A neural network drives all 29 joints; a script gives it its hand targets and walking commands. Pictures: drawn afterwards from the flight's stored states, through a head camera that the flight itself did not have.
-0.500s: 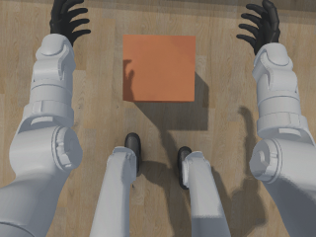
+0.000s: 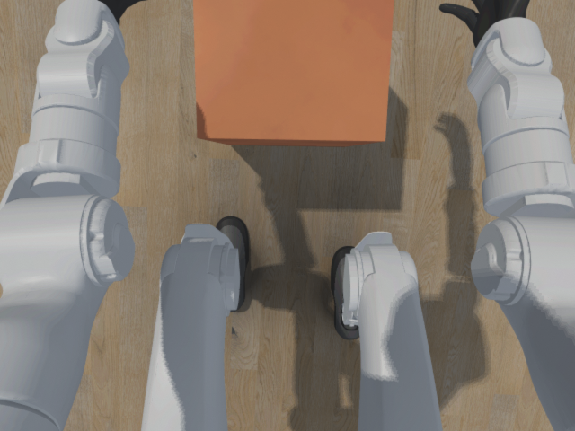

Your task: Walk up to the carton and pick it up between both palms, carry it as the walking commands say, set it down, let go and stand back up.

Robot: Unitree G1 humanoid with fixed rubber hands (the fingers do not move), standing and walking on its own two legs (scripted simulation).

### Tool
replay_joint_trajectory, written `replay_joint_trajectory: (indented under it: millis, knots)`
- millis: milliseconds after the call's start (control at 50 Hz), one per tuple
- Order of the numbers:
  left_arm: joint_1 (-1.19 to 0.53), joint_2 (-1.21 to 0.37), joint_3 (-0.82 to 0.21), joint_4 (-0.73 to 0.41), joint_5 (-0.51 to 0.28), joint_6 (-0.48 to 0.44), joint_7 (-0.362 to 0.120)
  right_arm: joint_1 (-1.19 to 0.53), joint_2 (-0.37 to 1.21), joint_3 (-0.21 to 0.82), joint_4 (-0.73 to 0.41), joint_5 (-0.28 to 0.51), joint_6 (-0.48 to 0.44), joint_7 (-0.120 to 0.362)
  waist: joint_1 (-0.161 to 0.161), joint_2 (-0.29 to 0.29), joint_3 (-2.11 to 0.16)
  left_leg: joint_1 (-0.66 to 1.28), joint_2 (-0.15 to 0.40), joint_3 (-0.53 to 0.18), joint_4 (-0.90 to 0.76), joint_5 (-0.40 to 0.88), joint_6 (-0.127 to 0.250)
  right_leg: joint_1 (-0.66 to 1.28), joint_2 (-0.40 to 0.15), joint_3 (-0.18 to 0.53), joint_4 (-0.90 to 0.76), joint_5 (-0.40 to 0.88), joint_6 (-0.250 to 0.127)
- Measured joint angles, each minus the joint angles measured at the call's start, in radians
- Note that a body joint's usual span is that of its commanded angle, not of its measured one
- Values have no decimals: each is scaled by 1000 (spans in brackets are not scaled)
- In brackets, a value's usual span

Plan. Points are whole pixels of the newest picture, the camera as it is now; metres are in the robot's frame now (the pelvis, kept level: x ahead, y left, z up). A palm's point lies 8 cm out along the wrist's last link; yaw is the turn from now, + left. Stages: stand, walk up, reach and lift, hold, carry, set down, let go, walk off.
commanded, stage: reach and lift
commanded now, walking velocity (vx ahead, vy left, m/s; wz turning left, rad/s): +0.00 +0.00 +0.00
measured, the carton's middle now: (290, 76) +0.53 +0.03 -0.33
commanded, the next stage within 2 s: none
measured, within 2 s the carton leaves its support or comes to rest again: neither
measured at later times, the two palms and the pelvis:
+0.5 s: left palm (154, 50) +0.53 +0.22 -0.27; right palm (432, 63) +0.54 -0.17 -0.27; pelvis -0.01 +0.00 -0.09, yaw +0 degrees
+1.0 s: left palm (157, 47) +0.54 +0.22 -0.26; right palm (432, 58) +0.55 -0.17 -0.26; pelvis -0.02 +0.00 -0.09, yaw -1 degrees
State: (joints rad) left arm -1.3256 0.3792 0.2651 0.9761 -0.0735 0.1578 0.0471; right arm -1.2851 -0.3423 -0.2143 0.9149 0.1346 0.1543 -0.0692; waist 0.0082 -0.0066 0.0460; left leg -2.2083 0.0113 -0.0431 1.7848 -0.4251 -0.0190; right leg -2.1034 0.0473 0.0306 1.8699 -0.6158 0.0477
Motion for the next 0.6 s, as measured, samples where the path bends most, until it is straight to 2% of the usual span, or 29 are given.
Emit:
replay_joint_trajectory:
  millis: [300,600]
  knots:
    - [-138,42,-56,163,-64,-69,25,-139,-36,90,128,63,-40,-27,8,-6,198,-84,8,-1,209,-22,-6,-89,17,4,218,-27,4]
    - [-183,85,-112,195,-161,-108,31,-206,-55,181,132,119,-64,-57,13,6,362,-117,19,3,346,-41,-13,-130,19,6,365,-45,-1]
